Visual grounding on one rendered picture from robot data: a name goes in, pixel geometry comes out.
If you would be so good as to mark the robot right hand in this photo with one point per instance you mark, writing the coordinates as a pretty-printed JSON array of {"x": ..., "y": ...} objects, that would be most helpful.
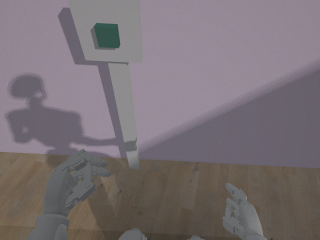
[{"x": 245, "y": 221}]

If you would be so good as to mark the button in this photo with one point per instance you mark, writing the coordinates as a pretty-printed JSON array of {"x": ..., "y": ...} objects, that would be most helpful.
[{"x": 107, "y": 35}]

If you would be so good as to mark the robot left forearm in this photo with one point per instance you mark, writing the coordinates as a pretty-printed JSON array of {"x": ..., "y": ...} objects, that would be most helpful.
[{"x": 50, "y": 227}]

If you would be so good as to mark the robot left thigh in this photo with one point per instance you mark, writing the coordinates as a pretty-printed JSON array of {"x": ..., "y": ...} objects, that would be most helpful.
[{"x": 133, "y": 235}]

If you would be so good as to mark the robot left hand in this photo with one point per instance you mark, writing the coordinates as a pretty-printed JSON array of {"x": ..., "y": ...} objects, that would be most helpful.
[{"x": 57, "y": 197}]

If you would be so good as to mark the panel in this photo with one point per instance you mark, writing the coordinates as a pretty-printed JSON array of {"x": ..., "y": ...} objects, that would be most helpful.
[{"x": 127, "y": 15}]

